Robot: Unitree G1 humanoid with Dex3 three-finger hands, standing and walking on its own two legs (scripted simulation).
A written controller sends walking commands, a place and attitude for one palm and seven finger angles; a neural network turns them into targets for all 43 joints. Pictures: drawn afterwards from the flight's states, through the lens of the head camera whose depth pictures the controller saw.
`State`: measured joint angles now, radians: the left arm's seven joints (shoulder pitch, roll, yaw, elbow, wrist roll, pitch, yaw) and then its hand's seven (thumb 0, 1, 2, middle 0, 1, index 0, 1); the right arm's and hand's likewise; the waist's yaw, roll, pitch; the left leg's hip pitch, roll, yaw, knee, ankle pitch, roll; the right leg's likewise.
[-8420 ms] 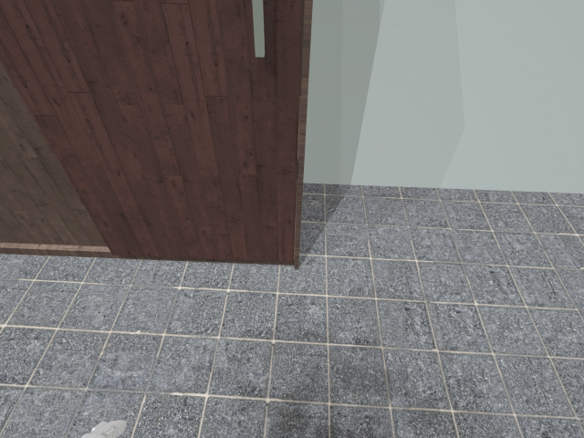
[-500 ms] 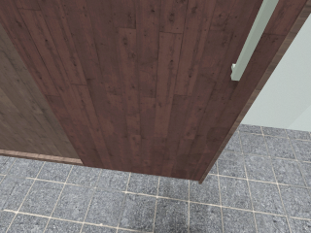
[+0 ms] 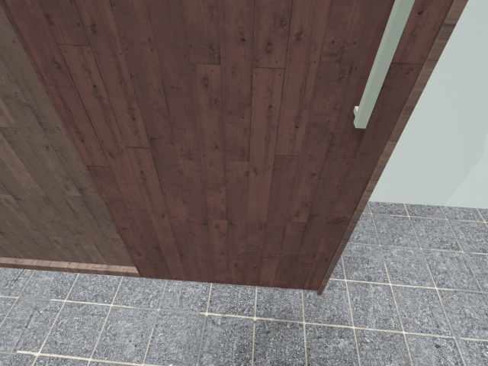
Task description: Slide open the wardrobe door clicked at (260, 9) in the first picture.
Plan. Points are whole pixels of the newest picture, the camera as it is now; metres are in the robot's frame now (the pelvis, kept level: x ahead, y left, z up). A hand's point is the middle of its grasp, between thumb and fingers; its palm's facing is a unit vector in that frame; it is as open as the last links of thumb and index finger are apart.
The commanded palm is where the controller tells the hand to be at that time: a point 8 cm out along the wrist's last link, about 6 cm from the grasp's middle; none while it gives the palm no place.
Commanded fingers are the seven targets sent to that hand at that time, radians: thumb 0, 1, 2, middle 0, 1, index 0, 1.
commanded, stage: come to a stop and stand still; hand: right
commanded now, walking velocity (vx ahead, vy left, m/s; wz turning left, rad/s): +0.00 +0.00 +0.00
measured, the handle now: (377, 62) +0.55 -0.21 +0.26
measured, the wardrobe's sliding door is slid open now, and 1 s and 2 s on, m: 0.00 0.00 0.00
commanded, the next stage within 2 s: look again from close up in 1.18 s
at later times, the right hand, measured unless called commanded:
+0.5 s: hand out of the picture -0.03 -0.18 -0.18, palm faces +0.05 +0.99 -0.14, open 7.4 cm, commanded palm none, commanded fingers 0.00 -0.90 -0.90 0.20 0.30 0.20 0.30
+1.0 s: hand out of the picture +0.02 -0.20 -0.18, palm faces +0.03 +0.98 -0.18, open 7.4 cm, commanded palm none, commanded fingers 0.00 -0.90 -0.90 0.20 0.30 0.20 0.30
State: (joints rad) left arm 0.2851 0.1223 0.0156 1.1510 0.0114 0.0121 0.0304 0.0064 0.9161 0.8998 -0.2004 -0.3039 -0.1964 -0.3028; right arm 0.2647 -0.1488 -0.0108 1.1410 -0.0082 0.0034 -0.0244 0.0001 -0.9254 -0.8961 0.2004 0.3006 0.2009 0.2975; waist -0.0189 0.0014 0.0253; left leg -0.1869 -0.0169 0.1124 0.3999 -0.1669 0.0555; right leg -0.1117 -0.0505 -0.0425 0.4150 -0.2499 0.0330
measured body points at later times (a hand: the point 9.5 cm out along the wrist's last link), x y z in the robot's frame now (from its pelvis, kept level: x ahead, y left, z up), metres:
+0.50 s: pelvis -0.01 -0.03 +0.00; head -0.01 -0.03 +0.45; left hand -0.07 +0.17 -0.16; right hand -0.03 -0.23 -0.17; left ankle +0.04 +0.08 -0.74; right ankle -0.01 -0.14 -0.74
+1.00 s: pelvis +0.02 -0.03 +0.00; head +0.03 -0.03 +0.45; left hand +0.02 +0.19 -0.16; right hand +0.02 -0.26 -0.16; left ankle +0.04 +0.08 -0.74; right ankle -0.01 -0.14 -0.74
